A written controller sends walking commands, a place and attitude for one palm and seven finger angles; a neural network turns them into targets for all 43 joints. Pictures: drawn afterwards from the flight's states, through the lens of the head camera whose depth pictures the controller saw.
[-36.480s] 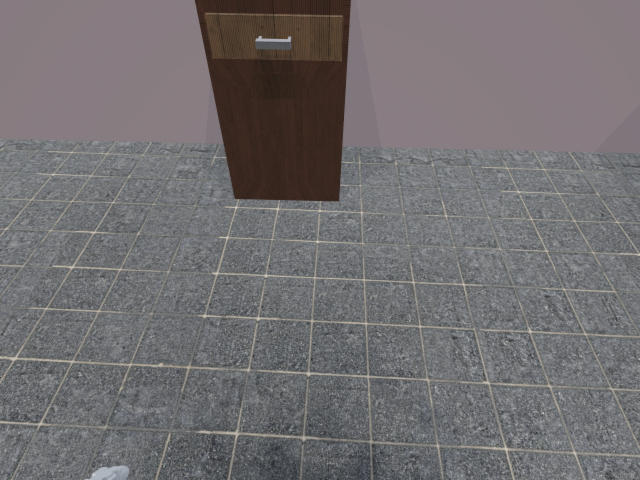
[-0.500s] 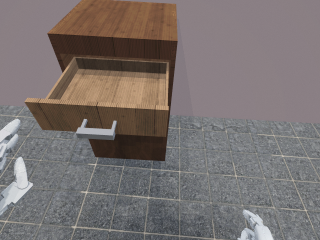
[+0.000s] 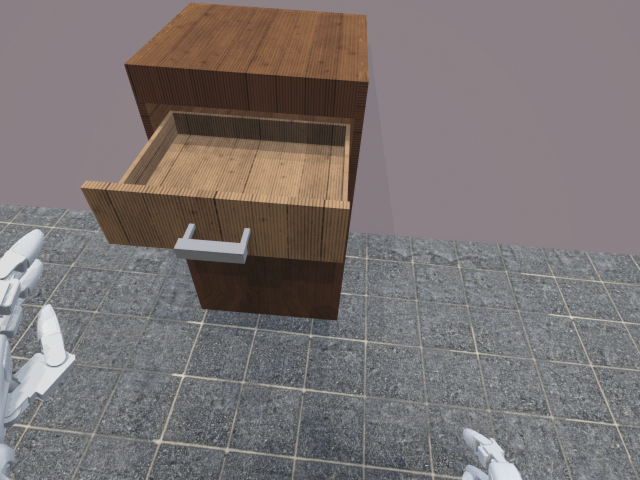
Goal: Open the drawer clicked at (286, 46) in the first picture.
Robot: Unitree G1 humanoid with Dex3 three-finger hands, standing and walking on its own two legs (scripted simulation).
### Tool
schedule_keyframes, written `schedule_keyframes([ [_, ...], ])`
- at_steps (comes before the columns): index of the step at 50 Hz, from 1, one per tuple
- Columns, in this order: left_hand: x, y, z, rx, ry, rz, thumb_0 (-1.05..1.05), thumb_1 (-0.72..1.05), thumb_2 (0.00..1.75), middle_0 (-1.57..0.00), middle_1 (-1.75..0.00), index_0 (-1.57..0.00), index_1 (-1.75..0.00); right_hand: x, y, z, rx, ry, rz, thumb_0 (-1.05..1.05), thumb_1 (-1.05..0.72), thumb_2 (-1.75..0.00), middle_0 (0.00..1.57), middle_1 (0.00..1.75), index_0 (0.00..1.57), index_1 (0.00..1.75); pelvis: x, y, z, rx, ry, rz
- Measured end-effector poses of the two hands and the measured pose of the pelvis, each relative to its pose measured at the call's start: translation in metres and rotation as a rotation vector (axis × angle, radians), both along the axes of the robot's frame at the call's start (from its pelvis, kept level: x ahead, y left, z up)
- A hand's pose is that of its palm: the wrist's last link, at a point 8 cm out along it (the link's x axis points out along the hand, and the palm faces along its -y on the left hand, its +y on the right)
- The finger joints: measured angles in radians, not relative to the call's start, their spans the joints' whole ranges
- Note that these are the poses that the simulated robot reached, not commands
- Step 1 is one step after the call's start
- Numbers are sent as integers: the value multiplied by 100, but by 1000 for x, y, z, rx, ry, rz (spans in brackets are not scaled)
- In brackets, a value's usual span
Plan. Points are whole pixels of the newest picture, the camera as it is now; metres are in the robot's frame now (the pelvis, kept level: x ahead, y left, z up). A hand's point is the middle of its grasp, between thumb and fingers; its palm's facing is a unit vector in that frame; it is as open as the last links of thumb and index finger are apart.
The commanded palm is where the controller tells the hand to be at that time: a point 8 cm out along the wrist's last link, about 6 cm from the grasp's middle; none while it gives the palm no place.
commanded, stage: stop stepping back and stand still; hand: left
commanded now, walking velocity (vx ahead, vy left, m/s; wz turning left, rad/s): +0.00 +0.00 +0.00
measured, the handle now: (215, 241) +0.51 +0.20 -0.02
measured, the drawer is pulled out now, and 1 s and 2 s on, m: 0.30 0.30 0.30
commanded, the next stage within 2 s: let the arm hang, fingers relaxed in 0.48 s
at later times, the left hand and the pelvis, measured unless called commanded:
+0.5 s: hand (74, 329) +0.22 +0.24 +0.15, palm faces +0.32 -0.84 -0.45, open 7.4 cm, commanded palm +0.16 +0.29 +0.18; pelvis +0.03 +0.01 +0.01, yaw +0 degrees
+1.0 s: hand out of the picture +0.00 +0.19 -0.18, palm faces +0.02 -0.98 -0.18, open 7.0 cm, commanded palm none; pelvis +0.00 +0.01 +0.00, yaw +0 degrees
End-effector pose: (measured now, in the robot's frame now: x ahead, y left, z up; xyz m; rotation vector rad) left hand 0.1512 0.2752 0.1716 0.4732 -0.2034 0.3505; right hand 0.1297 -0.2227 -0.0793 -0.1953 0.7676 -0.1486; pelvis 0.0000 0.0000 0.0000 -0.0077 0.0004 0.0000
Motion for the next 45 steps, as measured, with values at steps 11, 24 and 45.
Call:
schedule_keyframes([
  [11, 25, 2, -2, 6, 45, -30, 1, 88, 90, -21, -30, -21, -30, 22, -10, 4, -20, 29, -19, 2, -91, -90, 20, 30, 21, 30, 19, 3, 4, -6, 16, 2],
  [24, 32, 8, 2, 19, 64, -33, 1, 88, 90, -21, -30, -21, -30, 60, 1, 17, -16, -34, 0, 2, -91, -90, 20, 30, 20, 30, 27, 8, 7, -8, 21, 2],
  [45, -104, -41, -316, -509, 1426, 141, -1, 97, 90, -20, -30, -20, -30, -84, -15, -41, -29, 478, -75, 1, -91, -90, 20, 30, 20, 30, 5, 9, 1, 3, -22, -1],
])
